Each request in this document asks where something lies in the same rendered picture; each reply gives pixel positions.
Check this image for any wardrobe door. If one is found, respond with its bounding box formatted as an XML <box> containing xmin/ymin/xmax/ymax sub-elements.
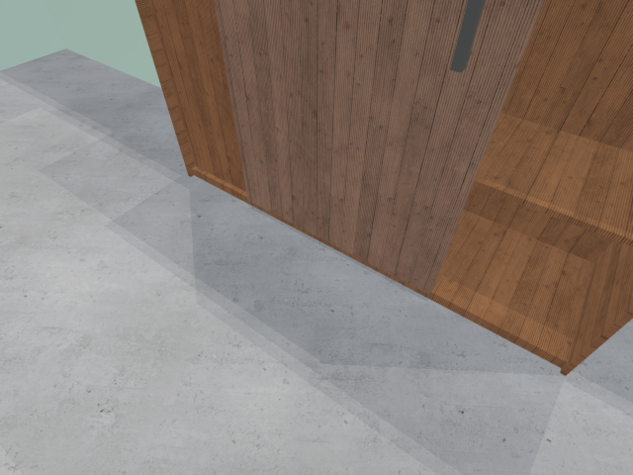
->
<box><xmin>214</xmin><ymin>0</ymin><xmax>544</xmax><ymax>295</ymax></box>
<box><xmin>148</xmin><ymin>0</ymin><xmax>246</xmax><ymax>192</ymax></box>

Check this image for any handle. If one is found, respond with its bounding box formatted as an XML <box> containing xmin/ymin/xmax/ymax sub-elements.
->
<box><xmin>450</xmin><ymin>0</ymin><xmax>485</xmax><ymax>73</ymax></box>

